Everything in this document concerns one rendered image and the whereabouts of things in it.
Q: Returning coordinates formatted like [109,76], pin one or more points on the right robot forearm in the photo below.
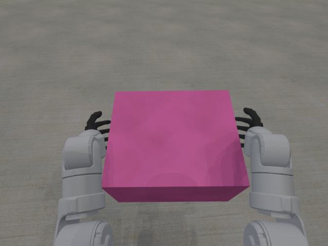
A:
[272,176]

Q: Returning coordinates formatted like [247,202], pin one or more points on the carton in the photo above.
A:
[173,146]

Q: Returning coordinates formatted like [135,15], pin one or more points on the robot right upper arm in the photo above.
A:
[270,233]

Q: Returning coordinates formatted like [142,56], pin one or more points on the robot left hand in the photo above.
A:
[91,124]

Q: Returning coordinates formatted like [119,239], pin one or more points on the left robot forearm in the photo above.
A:
[82,194]

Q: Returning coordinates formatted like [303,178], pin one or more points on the robot left upper arm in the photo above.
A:
[93,233]

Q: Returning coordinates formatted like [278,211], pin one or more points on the robot right hand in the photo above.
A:
[254,122]

